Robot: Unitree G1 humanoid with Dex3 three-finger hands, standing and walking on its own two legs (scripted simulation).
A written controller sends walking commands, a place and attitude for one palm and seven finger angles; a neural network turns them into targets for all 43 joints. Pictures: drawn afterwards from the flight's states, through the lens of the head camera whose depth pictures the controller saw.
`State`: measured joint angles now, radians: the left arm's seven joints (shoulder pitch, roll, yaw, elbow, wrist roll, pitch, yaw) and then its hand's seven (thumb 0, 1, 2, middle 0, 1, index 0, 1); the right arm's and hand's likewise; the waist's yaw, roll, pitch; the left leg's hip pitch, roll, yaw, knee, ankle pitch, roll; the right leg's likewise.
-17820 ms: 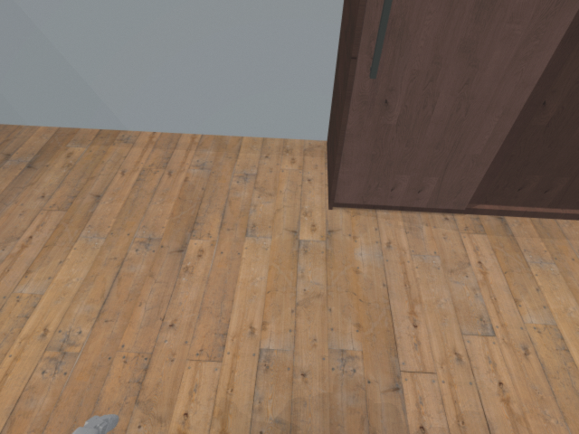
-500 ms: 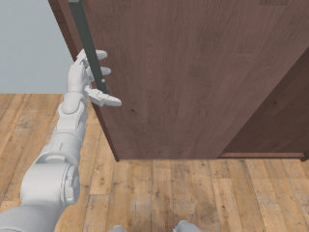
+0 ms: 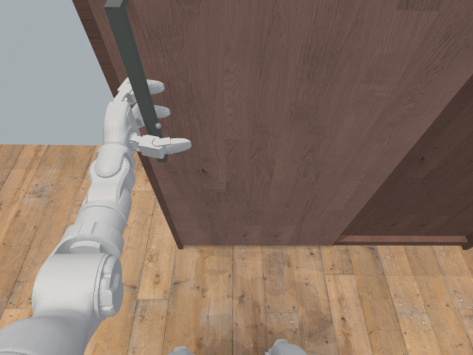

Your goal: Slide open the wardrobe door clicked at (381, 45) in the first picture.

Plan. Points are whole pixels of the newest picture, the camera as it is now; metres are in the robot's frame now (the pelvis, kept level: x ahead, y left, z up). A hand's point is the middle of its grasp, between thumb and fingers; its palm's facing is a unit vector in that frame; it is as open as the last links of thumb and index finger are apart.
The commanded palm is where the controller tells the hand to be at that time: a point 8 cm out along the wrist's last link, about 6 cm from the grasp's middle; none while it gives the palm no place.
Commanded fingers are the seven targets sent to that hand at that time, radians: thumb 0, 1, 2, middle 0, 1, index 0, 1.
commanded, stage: grip the handle and tug to test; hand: left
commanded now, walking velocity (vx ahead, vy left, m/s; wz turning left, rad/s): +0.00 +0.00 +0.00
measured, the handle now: (146, 94) +0.53 +0.14 +0.13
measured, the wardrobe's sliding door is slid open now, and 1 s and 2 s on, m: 0.00 0.00 0.00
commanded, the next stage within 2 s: tug the door sideways, standing still in 1.14 s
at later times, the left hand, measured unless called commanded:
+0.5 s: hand (157, 124) +0.48 +0.12 +0.11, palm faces -0.03 -1.00 -0.01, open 5.5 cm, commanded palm +0.45 +0.16 +0.11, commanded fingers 0.00 0.90 0.90 -0.45 -1.40 -0.45 -1.40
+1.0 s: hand (158, 125) +0.48 +0.12 +0.11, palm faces -0.04 -1.00 -0.01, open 5.6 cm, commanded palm +0.44 +0.17 +0.11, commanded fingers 0.00 0.90 0.90 -0.45 -1.40 -0.45 -1.40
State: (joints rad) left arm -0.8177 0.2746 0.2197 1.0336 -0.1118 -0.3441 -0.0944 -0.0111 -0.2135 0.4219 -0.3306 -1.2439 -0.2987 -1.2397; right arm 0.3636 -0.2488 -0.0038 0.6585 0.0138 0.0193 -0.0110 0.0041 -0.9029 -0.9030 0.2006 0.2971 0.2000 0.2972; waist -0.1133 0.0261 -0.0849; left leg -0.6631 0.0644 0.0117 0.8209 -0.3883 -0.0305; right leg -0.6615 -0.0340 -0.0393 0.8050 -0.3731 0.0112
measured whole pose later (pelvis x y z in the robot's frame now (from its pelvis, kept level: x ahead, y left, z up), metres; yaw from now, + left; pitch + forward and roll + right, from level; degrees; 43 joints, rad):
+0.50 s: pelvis +0.01 +0.00 +0.00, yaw +0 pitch +14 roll -1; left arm -0.80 0.27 0.21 1.01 -0.12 -0.33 -0.09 0.01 0.74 0.82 -0.40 -1.36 -0.38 -1.37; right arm 0.36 -0.25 -0.01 0.65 0.01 0.03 -0.01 0.00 -0.90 -0.90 0.20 0.30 0.20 0.30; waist -0.11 0.03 -0.09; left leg -0.66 0.06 0.00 0.82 -0.39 -0.03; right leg -0.66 -0.03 -0.05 0.80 -0.38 0.01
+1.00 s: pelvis +0.01 +0.00 +0.00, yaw +0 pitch +13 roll -1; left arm -0.75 0.26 0.21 0.94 -0.13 -0.31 -0.09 0.01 0.76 0.80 -0.38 -1.37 -0.35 -1.39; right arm 0.36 -0.25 -0.01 0.64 0.02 0.04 0.00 0.00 -0.90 -0.90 0.20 0.30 0.20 0.30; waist -0.11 0.03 -0.10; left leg -0.64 0.07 0.02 0.81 -0.40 -0.03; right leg -0.64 -0.03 -0.03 0.79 -0.38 0.01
